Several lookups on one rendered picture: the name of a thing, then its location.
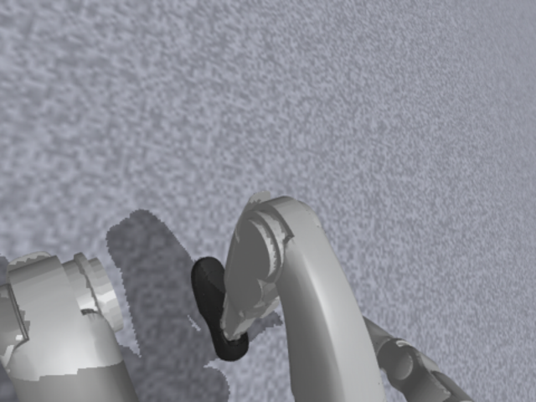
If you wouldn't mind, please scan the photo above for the right robot hand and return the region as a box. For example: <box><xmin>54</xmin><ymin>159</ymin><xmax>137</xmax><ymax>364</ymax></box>
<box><xmin>363</xmin><ymin>316</ymin><xmax>394</xmax><ymax>358</ymax></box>

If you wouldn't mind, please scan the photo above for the right robot arm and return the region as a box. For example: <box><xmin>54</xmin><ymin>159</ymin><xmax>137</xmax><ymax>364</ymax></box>
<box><xmin>377</xmin><ymin>338</ymin><xmax>475</xmax><ymax>402</ymax></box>

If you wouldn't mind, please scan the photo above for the right robot foot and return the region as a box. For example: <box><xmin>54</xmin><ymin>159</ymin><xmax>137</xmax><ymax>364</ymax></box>
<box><xmin>191</xmin><ymin>257</ymin><xmax>249</xmax><ymax>362</ymax></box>

